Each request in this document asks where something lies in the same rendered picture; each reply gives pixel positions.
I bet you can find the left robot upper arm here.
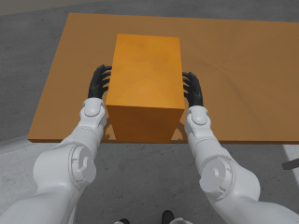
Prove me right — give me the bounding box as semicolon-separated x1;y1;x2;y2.
0;145;96;224

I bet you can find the right robot forearm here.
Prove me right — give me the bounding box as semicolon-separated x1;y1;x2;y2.
184;105;240;176

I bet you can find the robot left hand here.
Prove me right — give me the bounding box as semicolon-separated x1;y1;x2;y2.
88;64;112;100

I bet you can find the table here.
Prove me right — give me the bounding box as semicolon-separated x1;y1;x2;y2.
27;12;299;170

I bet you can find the carton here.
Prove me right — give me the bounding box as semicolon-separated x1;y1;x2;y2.
106;34;185;144

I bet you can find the left robot forearm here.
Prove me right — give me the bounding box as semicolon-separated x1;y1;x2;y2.
33;97;107;183

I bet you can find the right robot upper arm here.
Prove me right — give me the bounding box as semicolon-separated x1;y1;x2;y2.
199;158;299;224

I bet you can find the robot right foot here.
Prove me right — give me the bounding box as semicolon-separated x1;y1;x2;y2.
162;210;175;224

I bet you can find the robot right hand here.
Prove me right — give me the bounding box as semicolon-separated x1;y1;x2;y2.
182;72;204;107

